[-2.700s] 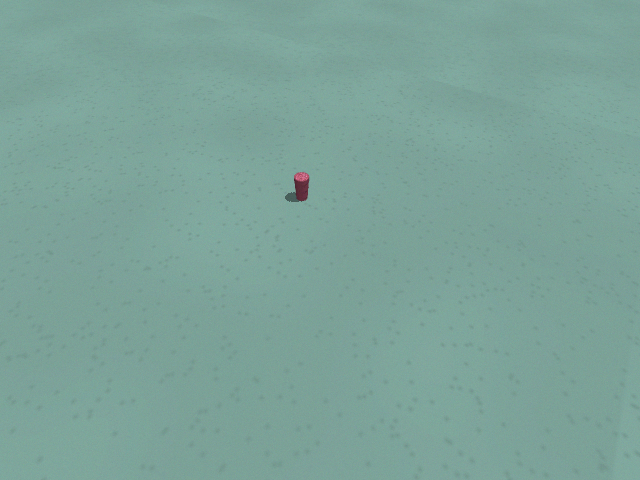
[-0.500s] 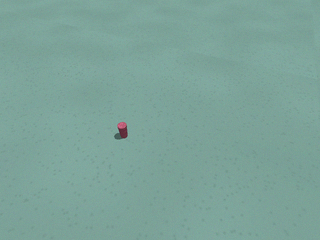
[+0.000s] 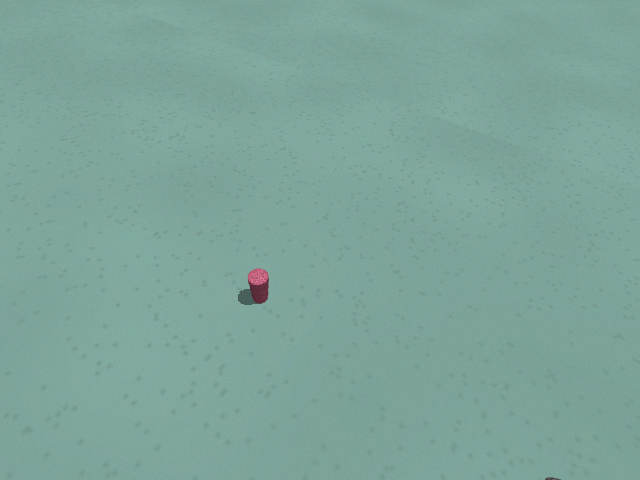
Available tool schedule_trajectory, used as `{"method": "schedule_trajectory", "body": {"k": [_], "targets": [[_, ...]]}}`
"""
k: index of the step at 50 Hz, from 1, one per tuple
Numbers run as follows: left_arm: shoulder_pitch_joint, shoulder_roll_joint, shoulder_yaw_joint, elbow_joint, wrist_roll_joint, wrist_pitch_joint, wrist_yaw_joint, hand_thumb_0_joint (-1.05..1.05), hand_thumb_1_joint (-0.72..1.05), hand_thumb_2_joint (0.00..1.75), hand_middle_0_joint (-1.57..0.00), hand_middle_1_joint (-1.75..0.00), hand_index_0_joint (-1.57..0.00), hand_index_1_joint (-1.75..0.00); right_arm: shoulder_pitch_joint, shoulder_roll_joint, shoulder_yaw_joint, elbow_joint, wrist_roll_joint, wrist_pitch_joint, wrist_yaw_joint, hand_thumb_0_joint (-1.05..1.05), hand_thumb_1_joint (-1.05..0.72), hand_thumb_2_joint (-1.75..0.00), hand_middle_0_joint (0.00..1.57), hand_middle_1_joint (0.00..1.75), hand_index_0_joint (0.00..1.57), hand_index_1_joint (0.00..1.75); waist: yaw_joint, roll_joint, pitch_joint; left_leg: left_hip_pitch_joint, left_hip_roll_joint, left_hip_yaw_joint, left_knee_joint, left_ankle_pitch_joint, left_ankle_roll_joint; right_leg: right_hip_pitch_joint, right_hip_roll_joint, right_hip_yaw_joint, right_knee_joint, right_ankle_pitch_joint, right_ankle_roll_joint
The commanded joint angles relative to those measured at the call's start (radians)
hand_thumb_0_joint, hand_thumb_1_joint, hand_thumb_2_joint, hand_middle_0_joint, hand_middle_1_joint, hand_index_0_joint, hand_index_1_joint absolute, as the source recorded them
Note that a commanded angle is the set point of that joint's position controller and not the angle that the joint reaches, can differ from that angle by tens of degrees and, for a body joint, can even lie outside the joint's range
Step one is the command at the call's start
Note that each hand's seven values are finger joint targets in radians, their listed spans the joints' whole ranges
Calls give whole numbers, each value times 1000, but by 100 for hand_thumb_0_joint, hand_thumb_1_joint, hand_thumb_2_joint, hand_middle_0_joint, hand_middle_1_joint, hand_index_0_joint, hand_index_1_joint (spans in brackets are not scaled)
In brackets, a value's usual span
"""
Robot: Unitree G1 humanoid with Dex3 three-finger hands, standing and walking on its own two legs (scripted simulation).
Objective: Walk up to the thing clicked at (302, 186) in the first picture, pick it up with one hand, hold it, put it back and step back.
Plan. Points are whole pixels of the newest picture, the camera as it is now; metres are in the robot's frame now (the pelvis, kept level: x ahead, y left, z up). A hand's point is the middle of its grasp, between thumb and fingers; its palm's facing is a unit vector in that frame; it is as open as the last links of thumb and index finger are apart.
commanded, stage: walk up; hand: left
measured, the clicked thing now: (259, 287) +0.88 +0.22 -0.69
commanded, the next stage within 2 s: none
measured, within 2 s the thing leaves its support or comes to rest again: neither
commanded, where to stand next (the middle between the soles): +0.53 +0.01 m, yaw -2 degrees
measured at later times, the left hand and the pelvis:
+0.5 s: hand (158, 385) +0.29 +0.25 -0.10, palm faces -0.05 -0.90 -0.42, open 7.4 cm; pelvis +0.18 -0.03 +0.01, yaw -1 degrees
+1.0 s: hand (154, 319) +0.41 +0.30 -0.13, palm faces -0.09 -0.94 -0.34, open 7.4 cm; pelvis +0.35 +0.02 +0.02, yaw -2 degrees
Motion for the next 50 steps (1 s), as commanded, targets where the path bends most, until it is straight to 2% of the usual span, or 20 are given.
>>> {"method": "schedule_trajectory", "body": {"k": [1, 3, 5, 8, 11, 14, 17, 18, 19, 20, 21, 26, 34, 38, 39, 40, 41, 42, 45, 50], "targets": [[-17, 229, 44, -82, -21, -31, 27, 0, 90, 90, -20, -30, -20, -30, 160, -304, -85, -47, 35, -14, -45, 0, -90, -90, 20, 30, 20, 30, -98, 123, -97, 441, 333, -499, -366, -65, 217, -488, 16, 149, 363, 55, -34], [15, 211, 48, -45, -27, -25, 18, 0, 90, 90, -20, -30, -20, -30, 108, -243, -55, -56, 32, -20, -50, 0, -90, -90, 20, 30, 20, 30, -54, 148, -44, 310, 259, -294, -366, 107, 171, -405, -26, 129, 258, 109, -27], [40, 194, 49, -32, -17, -15, 5, 0, 90, 90, -20, -30, -20, -30, 85, -247, -52, -68, 25, -25, -48, 0, -90, -90, 20, 30, 20, 30, -39, 179, -54, 258, 235, -215, -370, 140, 181, -329, -30, 91, 173, 134, 2], [-48, 172, 49, -63, -6, -9, -16, 0, 90, 90, -20, -30, -20, -30, 91, -262, -57, -80, 15, -28, -47, 0, -90, -90, 20, 30, 20, 30, -58, 180, -11, 238, 239, -183, -410, 27, 220, -351, -48, 46, 21, 157, 17], [-118, 164, 57, -78, -1, -11, -27, 0, 90, 90, -20, -30, -20, -30, 116, -273, -58, -78, 17, -28, -42, 0, -90, -90, 20, 30, 20, 30, -73, 167, -8, 214, 230, -171, -419, -26, 204, -295, -44, 15, -107, 237, 10], [-129, 159, 61, -75, -2, -16, -30, 0, 90, 90, -20, -30, -20, -30, 86, -271, -54, -91, 20, -21, -40, 0, -90, -90, 20, 30, 20, 30, -55, 160, -21, 181, 208, -139, -365, -28, 173, -186, -3, -19, -207, 282, -6], [-23, 183, 77, -39, 3, -32, -15, 0, 90, 90, -20, -30, -20, -30, 74, -230, -35, -107, 22, -8, -42, 0, -90, -90, 20, 30, 20, 30, 13, 36, -102, 120, 150, -60, -110, 69, 119, 86, 61, -53, -340, 296, -21], [54, 227, 98, -23, 7, -40, -3, 0, 90, 90, -20, -30, -20, -30, 109, -181, -16, -109, 22, -9, -42, 0, -90, -90, 20, 30, 20, 30, 54, -102, -154, 19, 83, -3, 124, 83, 81, 249, 11, 49, -410, 202, -55], [111, 316, 122, -34, 9, -50, 11, 0, 90, 90, -20, -30, -20, -30, 148, -106, 11, -130, 21, -10, -41, 0, -90, -90, 20, 30, 20, 30, 61, -314, -179, -187, -31, 25, 381, -281, 26, 361, -253, 458, -523, 73, -130], [79, 347, 117, -50, -6, -45, 12, 0, 90, 90, -20, -30, -20, -30, 128, -205, -15, -107, 18, 5, -52, 0, -90, -90, 20, 30, 20, 30, 64, -195, -146, -267, -38, -57, 476, -353, 15, 304, -373, 689, -606, -36, -251], [31, 325, 108, -67, -19, -41, 14, 0, 90, 90, -20, -30, -20, -30, 92, -247, -26, -92, 16, 12, -58, 0, -90, -90, 20, 30, 20, 30, 45, -94, -81, -270, 16, -129, 512, -326, 10, 201, -380, 653, -613, -44, -289], [-76, 253, 83, -99, -9, -42, 15, 0, 90, 90, -20, -30, -20, -30, 174, -212, -32, -19, 14, 19, -33, 0, -90, -90, 20, 30, 20, 30, -26, -133, -40, -117, 56, -108, 300, -158, -9, 2, -194, 237, -591, 153, -203], [-88, 276, 86, -122, -3, -40, 3, 0, 90, 90, -20, -30, -20, -30, 63, -185, -44, -35, 1, 8, -8, 0, -90, -90, 20, 30, 20, 30, -17, -118, -20, 33, 41, -34, -2, -19, -31, -110, -186, 151, -580, -6, -188], [-99, 210, 54, -124, 8, -27, 4, 0, 90, 90, -20, -30, -20, -30, 247, -226, -69, 27, -1, -11, -29, 0, -90, -90, 20, 30, 20, 30, -136, 57, -100, 399, -22, -16, -120, -105, 4, -270, -108, 54, -235, 95, -113], [-72, 134, 31, -132, -4, -25, 2, 0, 90, 90, -20, -30, -20, -30, 310, -307, -90, 27, -11, -19, -42, 0, -90, -90, 20, 30, 20, 30, -160, 304, -117, 481, 176, -357, -317, -369, 71, -415, 4, -52, 106, 121, -50], [-54, 158, 38, -123, -12, -19, 13, 0, 90, 90, -20, -30, -20, -30, 299, -382, -101, -6, 2, -22, -44, 0, -90, -90, 20, 30, 20, 30, -152, 341, -96, 490, 378, -744, -461, -436, 189, -568, 104, -6, 252, -67, -28], [-94, 233, 50, -105, -3, -16, 27, 0, 90, 90, -20, -30, -20, -30, 255, -364, -96, -14, 21, -15, -45, 0, -90, -90, 20, 30, 20, 30, -129, 187, -37, 379, 401, -734, -431, -387, 244, -550, 33, 106, 306, -73, -32], [-79, 233, 46, -88, -10, -12, 25, 0, 90, 90, -20, -30, -20, -30, 195, -320, -78, -29, 23, -15, -51, 0, -90, -90, 20, 30, 20, 30, -93, 104, 2, 310, 336, -571, -416, -305, 215, -516, 8, 142, 303, 7, -31], [-2, 209, 52, -33, -17, -8, 10, 0, 90, 90, -20, -30, -20, -30, 138, -274, -54, -38, 21, -24, -59, 0, -90, -90, 20, 30, 20, 30, -49, 197, -21, 265, 234, -299, -372, -25, 166, -404, -35, 99, 172, 124, -12], [-93, 171, 52, -66, -1, 1, -13, 0, 90, 90, -20, -30, -20, -30, 156, -276, -54, -57, 13, -23, -57, 0, -90, -90, 20, 30, 20, 30, -78, 196, -11, 271, 222, -209, -384, 44, 206, -362, -36, 27, -26, 179, 18]]}}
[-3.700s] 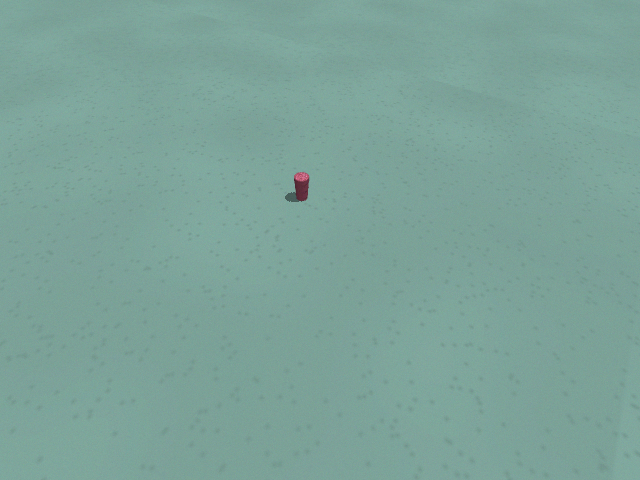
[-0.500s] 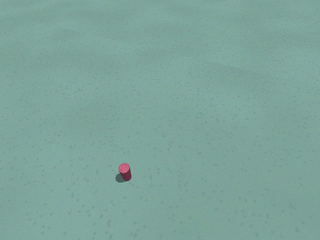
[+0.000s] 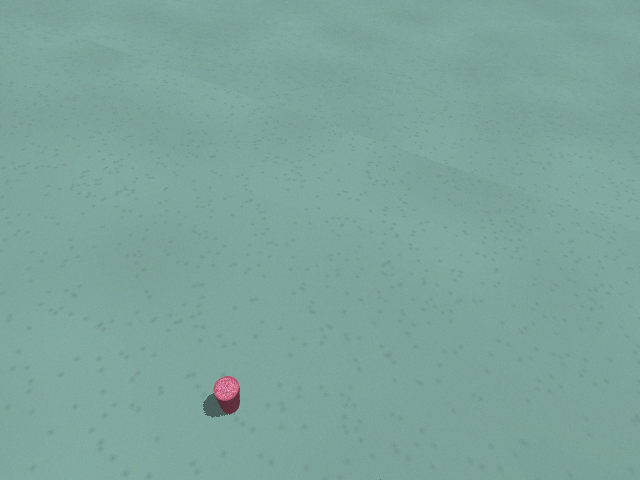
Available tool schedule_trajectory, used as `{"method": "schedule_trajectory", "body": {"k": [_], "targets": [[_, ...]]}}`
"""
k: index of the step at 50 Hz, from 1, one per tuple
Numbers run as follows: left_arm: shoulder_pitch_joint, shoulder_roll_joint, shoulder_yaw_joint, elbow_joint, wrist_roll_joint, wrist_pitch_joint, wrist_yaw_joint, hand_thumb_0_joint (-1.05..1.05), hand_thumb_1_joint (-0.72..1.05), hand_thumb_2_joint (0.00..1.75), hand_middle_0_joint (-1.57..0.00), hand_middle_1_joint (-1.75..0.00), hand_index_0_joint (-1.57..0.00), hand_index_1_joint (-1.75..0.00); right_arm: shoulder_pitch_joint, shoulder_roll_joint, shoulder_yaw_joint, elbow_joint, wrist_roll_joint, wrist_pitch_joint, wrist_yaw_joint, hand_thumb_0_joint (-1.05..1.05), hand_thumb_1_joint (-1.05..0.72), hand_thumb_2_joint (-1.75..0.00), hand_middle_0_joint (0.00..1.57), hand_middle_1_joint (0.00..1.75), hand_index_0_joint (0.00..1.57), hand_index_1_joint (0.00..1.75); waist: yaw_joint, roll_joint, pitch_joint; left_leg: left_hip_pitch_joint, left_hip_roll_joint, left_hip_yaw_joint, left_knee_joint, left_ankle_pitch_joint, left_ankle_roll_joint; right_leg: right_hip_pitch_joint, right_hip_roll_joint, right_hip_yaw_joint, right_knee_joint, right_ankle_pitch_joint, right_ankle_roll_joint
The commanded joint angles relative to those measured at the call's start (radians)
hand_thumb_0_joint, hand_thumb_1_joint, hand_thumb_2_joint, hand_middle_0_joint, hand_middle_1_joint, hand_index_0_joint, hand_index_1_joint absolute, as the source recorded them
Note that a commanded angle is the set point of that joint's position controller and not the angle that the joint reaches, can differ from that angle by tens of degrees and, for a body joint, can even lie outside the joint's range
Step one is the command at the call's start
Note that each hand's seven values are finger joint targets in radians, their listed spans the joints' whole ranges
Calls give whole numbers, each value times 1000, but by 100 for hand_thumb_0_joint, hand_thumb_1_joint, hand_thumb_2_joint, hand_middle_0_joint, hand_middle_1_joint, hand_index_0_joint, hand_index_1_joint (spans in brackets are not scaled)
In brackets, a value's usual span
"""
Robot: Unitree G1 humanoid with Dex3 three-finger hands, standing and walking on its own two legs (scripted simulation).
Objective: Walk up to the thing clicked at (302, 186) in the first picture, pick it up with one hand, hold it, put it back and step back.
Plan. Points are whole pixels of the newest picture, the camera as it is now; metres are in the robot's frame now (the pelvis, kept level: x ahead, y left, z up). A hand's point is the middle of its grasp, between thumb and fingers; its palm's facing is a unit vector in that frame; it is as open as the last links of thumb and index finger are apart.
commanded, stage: walk up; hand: left
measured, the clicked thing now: (228, 396) +0.52 +0.21 -0.71
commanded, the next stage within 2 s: stand in 1.84 s
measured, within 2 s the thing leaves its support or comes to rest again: neither
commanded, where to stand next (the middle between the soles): +0.18 +0.00 m, yaw +0 degrees
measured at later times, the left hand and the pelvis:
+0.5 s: hand (120, 476) +0.20 +0.26 -0.15, palm faces -0.02 -0.92 -0.38, open 7.4 cm; pelvis +0.11 -0.01 -0.02, yaw +0 degrees
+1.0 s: hand (128, 452) +0.23 +0.26 -0.15, palm faces +0.00 -0.94 -0.33, open 7.4 cm; pelvis +0.15 +0.00 +0.01, yaw +0 degrees
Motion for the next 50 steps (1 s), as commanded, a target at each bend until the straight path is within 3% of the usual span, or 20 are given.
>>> {"method": "schedule_trajectory", "body": {"k": [1, 5, 7, 8, 9, 10, 11, 13, 16, 19, 22, 23, 24, 25, 26, 29, 31, 36, 38, 50], "targets": [[-34, 157, 49, -86, 3, -21, -3, 0, 90, 90, -20, -30, -20, -30, 36, -294, -88, -65, 4, -16, -21, 0, -90, -90, 20, 30, 20, 30, -28, 226, -15, 81, 239, -209, -249, 122, 205, -61, -32, -30, -151, 75, 8], [-55, 122, 48, -76, 3, -30, 9, 0, 90, 90, -20, -30, -20, -30, 6, -263, -68, -73, 8, 3, -27, 0, -90, -90, 20, 30, 20, 30, -5, 187, -31, -12, 208, -126, -107, 420, 165, 135, 30, -81, -287, 156, -5], [24, 124, 51, -47, 3, -38, 23, 0, 90, 90, -20, -30, -20, -30, -22, -235, -54, -81, 21, 15, -33, 0, -90, -90, 20, 30, 20, 30, 47, 120, -91, -38, 161, -86, 49, 388, 112, 310, 65, -83, -416, 265, -24], [57, 167, 65, -39, 8, -43, 31, 0, 90, 90, -20, -30, -20, -30, -2, -185, -33, -85, 28, 15, -36, 0, -90, -90, 20, 30, 20, 30, 72, 26, -134, -104, 112, -53, 178, 295, 74, 428, 36, -26, -452, 260, -49], [121, 249, 97, -49, 13, -47, 35, 0, 90, 90, -20, -30, -20, -30, 49, -145, -18, -102, 28, 11, -34, 0, -90, -90, 20, 30, 20, 30, 88, -187, -214, -216, 41, -9, 416, 15, 45, 546, -159, 246, -536, 120, -105], [84, 299, 97, -78, 3, -48, 37, 0, 90, 90, -20, -30, -20, -30, 92, -152, -17, -82, 23, 25, -36, 0, -90, -90, 20, 30, 20, 30, 65, -191, -175, -349, -50, -49, 504, -274, 12, 529, -334, 562, -664, -32, -208], [61, 309, 96, -81, -5, -41, 35, 0, 90, 90, -20, -30, -20, -30, 42, -242, -50, -60, 7, 39, -48, 0, -90, -90, 20, 30, 20, 30, 75, -105, -118, -342, -5, -112, 583, -352, 18, 420, -351, 585, -651, -135, -273], [6, 257, 80, -91, -11, -33, 42, 0, 90, 90, -20, -30, -20, -30, 42, -243, -51, -30, 16, 40, -47, 0, -90, -90, 20, 30, 20, 30, 54, -55, -51, -367, 37, -150, 557, -265, 13, 351, -265, 408, -655, -122, -245], [-61, 229, 67, -104, 6, -26, 41, 0, 90, 90, -20, -30, -20, -30, 81, -214, -43, 20, 5, 39, -36, 0, -90, -90, 20, 30, 20, 30, 21, -130, -48, -250, 40, -92, 384, -191, -7, 219, -178, 220, -631, 3, -208], [-107, 201, 54, -101, 10, -16, 44, 0, 90, 90, -20, -30, -20, -30, 65, -177, -35, 55, 3, 41, -38, 0, -90, -90, 20, 30, 20, 30, 18, -126, -84, -110, 24, -57, 218, -100, -23, 137, -163, 132, -562, 134, -190], [-155, 167, 33, -86, -6, 8, 43, 0, 90, 90, -20, -30, -20, -30, 40, -175, -38, 83, -1, 33, -49, 0, -90, -90, 20, 30, 20, 30, -5, -49, -101, 54, -12, -34, 52, 67, -15, 27, -131, 93, -451, 27, -135], [-160, 140, 20, -81, -11, 16, 42, 0, 90, 90, -20, -30, -20, -30, 23, -189, -40, 81, -7, 29, -54, 0, -90, -90, 20, 30, 20, 30, -12, -31, -95, 89, 13, -77, 4, 64, -3, -29, -122, 99, -432, -23, -103], [-157, 105, 6, -76, -17, 21, 40, 0, 90, 90, -20, -30, -20, -30, -6, -229, -45, 73, -13, 24, -58, 0, -90, -90, 20, 30, 20, 30, -5, 76, -81, 67, 120, -233, -108, -12, 17, -53, -73, 68, -379, -81, -64], [-124, 99, 4, -53, -28, 29, 41, 0, 90, 90, -20, -30, -20, -30, -96, -280, -44, 49, -6, 17, -58, 0, -90, -90, 20, 30, 20, 30, 35, 180, -73, -93, 266, -464, -227, -174, 97, 57, 28, 9, -283, -122, -18], [-122, 147, 23, -4, -24, 36, 46, 0, 90, 90, -20, -30, -20, -30, -150, -292, -41, 51, 1, 24, -54, 0, -90, -90, 20, 30, 20, 30, 42, 173, -20, -265, 281, -450, -255, -279, 137, 210, 27, 7, -223, -136, -19], [-103, 139, 15, 50, -18, 25, 42, 0, 90, 90, -20, -30, -20, -30, -212, -227, -8, 79, 2, 33, -52, 0, -90, -90, 20, 30, 20, 30, 63, 178, -30, -218, 155, -273, -186, -230, 39, 270, 6, 33, -407, 13, -28], [-139, 160, 12, 69, -13, 15, 44, 0, 90, 90, -20, -30, -20, -30, -205, -203, 3, 103, 8, 34, -48, 0, -90, -90, 20, 30, 20, 30, 36, 150, -83, -141, 120, -227, -138, -131, 15, 275, -30, 92, -478, 60, -38], [-201, 145, -7, 120, -24, 7, 47, 0, 90, 90, -20, -30, -20, -30, -228, -203, 8, 155, 15, 28, -54, 0, -90, -90, 20, 30, 20, 30, 21, 115, -138, 28, 120, -187, -121, 176, 13, 281, -42, 68, -507, 260, -18], [-215, 142, -9, 140, -27, 9, 48, 0, 90, 90, -20, -30, -20, -30, -239, -198, 9, 172, 19, 31, -55, 0, -90, -90, 20, 30, 20, 30, 18, 104, -145, 50, 120, -177, -132, 229, 8, 306, -48, 64, -521, 293, -16], [-272, 114, -17, 220, -17, 13, 50, 0, 90, 90, -20, -30, -20, -30, -342, -174, 10, 246, 18, 47, -51, 0, -90, -90, 20, 30, 20, 30, 18, 46, -147, 144, 119, -151, -231, 237, -9, 350, -64, 64, -655, 306, 11]]}}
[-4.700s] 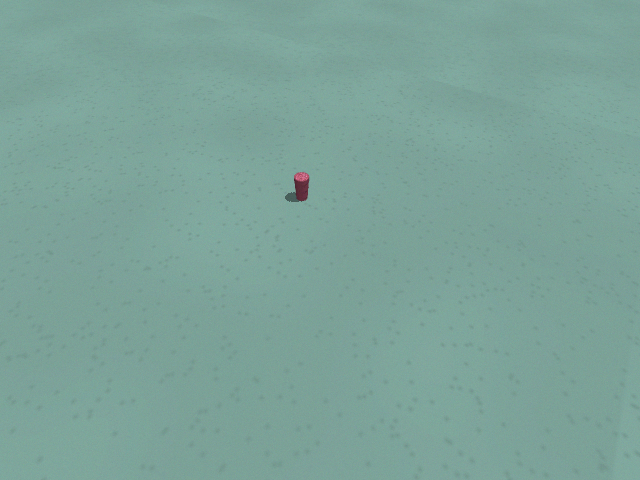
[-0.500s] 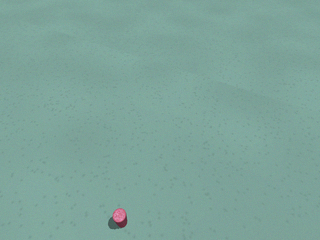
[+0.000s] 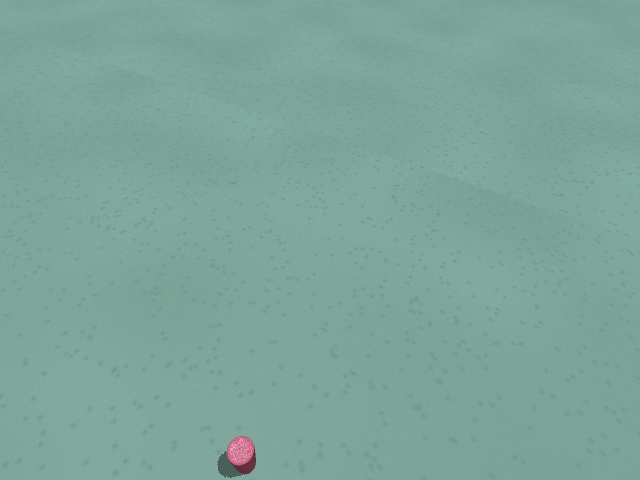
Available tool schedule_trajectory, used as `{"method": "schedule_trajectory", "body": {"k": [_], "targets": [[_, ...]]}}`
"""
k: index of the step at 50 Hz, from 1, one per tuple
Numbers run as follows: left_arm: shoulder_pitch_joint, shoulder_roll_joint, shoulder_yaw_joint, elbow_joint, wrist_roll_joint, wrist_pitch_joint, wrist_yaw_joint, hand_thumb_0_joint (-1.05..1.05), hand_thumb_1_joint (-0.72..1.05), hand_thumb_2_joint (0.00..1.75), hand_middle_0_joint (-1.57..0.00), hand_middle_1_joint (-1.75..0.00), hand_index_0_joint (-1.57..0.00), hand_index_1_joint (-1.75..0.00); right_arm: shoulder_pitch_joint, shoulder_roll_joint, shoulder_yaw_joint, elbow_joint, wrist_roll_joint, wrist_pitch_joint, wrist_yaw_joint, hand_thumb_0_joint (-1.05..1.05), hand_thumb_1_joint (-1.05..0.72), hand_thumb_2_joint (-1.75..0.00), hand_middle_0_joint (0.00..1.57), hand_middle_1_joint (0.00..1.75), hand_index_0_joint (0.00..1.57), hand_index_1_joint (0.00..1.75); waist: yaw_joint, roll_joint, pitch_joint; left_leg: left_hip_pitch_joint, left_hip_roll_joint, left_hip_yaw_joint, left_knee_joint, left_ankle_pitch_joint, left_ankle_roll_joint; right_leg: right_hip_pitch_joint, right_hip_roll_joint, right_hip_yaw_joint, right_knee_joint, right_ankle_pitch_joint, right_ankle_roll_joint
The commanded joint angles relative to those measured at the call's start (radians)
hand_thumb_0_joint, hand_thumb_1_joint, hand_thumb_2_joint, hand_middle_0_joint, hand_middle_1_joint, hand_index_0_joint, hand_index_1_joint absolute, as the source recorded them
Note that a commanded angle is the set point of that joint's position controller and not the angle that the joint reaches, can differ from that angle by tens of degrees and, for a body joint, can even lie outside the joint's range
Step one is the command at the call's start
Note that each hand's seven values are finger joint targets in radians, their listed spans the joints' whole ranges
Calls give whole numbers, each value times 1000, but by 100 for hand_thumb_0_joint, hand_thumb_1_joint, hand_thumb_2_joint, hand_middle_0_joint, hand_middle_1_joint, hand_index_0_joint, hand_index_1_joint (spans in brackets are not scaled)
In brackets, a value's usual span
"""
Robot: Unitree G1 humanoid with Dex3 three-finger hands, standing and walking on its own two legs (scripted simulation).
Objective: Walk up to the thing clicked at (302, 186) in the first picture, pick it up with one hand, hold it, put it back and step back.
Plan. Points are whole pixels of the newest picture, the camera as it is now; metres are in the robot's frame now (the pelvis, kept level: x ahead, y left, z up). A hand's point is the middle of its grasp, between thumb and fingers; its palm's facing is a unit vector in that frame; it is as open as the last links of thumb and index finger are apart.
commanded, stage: walk up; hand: left
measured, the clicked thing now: (243, 457) +0.36 +0.21 -0.72
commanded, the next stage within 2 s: stand in 0.84 s
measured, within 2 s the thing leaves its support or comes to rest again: neither
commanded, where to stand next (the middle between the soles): +0.02 +0.00 m, yaw +0 degrees
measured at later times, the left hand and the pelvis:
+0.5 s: hand out of the picture +0.09 +0.24 -0.16, palm faces -0.03 -0.95 -0.32, open 7.4 cm; pelvis +0.01 +0.00 +0.00, yaw -1 degrees
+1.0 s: hand out of the picture +0.10 +0.25 -0.15, palm faces -0.03 -0.94 -0.33, open 7.4 cm; pelvis +0.01 +0.00 +0.00, yaw +0 degrees
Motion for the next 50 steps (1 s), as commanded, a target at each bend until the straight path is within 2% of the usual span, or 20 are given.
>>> {"method": "schedule_trajectory", "body": {"k": [1, 6, 13, 27, 38, 41, 42, 47, 50], "targets": [[-51, 202, 34, -35, -2, -19, 13, 0, 90, 90, -20, -30, -20, -30, -29, -219, -45, -20, -1, -11, -14, 0, -90, -90, 20, 30, 20, 30, -22, -21, -137, 100, 119, -99, -99, 153, 25, 28, -113, 97, -102, 157, -30], [-61, 203, 41, -29, 2, -15, 14, 0, 90, 90, -20, -30, -20, -30, -40, -214, -48, -7, -4, -11, -15, 0, -90, -90, 20, 30, 20, 30, -21, -16, -140, 106, 121, -92, -123, 172, 15, 51, -113, 89, -109, 171, -29], [-62, 203, 46, -35, 8, -10, 13, 0, 90, 90, -20, -30, -20, -30, -33, -210, -47, -4, -9, -11, -14, 0, -90, -90, 20, 30, 20, 30, -21, -8, -108, 80, 117, -94, -152, 74, 15, 35, -106, 93, -129, 95, -26], [-63, 196, 54, -48, 10, -8, 13, 0, 90, 90, -20, -30, -20, -30, 15, -207, -49, -1, -11, -10, -17, 0, -90, -90, 20, 30, 20, 30, -31, -7, -99, 57, 109, -93, -147, 50, 17, 41, -100, 101, -127, 84, -31], [-55, 193, 54, -56, 11, -7, 13, 0, 90, 90, -20, -30, -20, -30, 27, -207, -50, -8, -12, -8, -17, 0, -90, -90, 20, 30, 20, 30, -31, -2, -106, 71, 112, -92, -139, 62, 18, 40, -100, 102, -124, 95, -33], [-45, 191, 55, -56, 9, -8, 14, 0, 90, 90, -20, -30, -20, -30, 26, -206, -51, -13, -12, -8, -16, 0, -90, -90, 20, 30, 20, 30, -30, -9, -100, 88, 114, -91, -133, 94, 16, 27, -97, 101, -125, 108, -31], [-46, 203, 51, -69, 14, -13, 18, 0, 90, 90, -20, -30, -20, -30, 25, -205, -53, -18, -18, -6, -18, 0, -90, -90, 20, 30, 20, 30, -35, -9, -121, 100, 126, -92, -131, 141, 14, 44, -107, 95, -119, 130, -32], [-48, 200, 48, -75, 12, -18, 20, 0, 90, 90, -20, -30, -20, -30, 28, -206, -54, -19, -17, -4, -16, 0, -90, -90, 20, 30, 20, 30, -38, 2, -111, 94, 121, -90, -137, 124, 11, 48, -110, 96, -128, 118, -31], [-41, 204, 46, -75, 11, -19, 20, 0, 90, 90, -20, -30, -20, -30, 24, -204, -55, -21, -16, -3, -16, 0, -90, -90, 20, 30, 20, 30, -36, -9, -118, 109, 124, -92, -133, 152, 12, 47, -110, 94, -127, 132, -31]]}}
